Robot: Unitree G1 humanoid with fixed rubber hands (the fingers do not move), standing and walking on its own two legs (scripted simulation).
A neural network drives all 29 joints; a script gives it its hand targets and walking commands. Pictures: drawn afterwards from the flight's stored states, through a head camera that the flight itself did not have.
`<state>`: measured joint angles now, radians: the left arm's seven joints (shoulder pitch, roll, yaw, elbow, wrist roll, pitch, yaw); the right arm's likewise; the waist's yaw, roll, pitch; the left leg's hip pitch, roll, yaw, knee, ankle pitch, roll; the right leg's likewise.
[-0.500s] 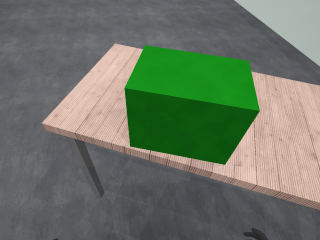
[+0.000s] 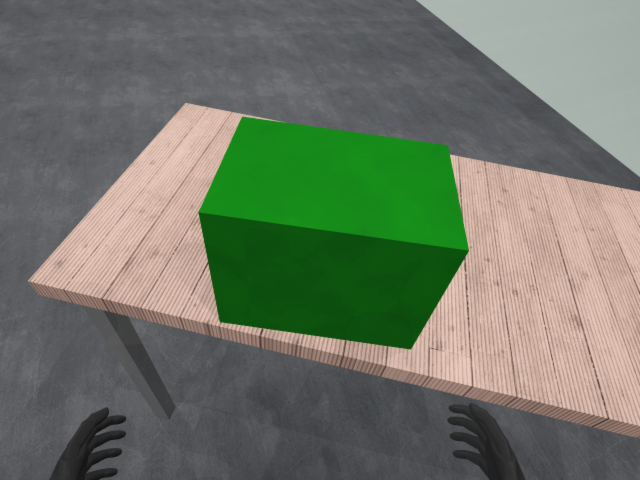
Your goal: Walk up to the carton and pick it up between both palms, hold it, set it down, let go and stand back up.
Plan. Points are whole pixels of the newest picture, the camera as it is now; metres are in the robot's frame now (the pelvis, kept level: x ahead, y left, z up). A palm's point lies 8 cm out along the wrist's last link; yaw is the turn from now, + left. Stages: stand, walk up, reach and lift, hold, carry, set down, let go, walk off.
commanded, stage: reach and lift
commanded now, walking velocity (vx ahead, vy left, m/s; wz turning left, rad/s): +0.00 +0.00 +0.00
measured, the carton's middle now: (329, 237) +0.44 +0.03 +0.05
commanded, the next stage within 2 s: none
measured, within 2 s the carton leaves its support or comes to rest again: neither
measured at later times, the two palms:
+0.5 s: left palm (71, 434) +0.17 +0.29 -0.02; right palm (512, 459) +0.19 -0.20 +0.00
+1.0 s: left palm (96, 361) +0.23 +0.28 +0.03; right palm (522, 411) +0.22 -0.20 +0.04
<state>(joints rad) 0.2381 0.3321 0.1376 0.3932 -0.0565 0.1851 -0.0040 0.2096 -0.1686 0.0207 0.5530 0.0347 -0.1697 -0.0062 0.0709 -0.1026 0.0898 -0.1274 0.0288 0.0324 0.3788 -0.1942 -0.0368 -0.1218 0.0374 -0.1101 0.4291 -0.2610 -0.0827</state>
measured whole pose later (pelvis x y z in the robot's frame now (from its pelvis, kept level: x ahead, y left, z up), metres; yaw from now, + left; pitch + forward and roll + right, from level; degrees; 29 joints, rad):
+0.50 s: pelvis +0.02 +0.04 +0.01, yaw -1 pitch -4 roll +0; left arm 0.37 0.30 0.01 0.19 -0.15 -0.02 0.04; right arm 0.31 -0.26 -0.04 0.41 0.21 -0.21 0.09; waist 0.06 -0.05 0.03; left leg -0.05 0.01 0.06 0.33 -0.21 0.01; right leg -0.01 0.03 -0.06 0.29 -0.21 -0.04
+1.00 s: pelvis +0.00 +0.04 +0.01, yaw -3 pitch -2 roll +0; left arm 0.11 0.31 -0.01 0.21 -0.27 -0.01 0.05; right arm 0.16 -0.28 -0.07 0.21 0.30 -0.03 0.07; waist 0.05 -0.03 0.01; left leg -0.12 0.00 0.07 0.32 -0.17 0.01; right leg -0.12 0.03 -0.03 0.33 -0.19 -0.04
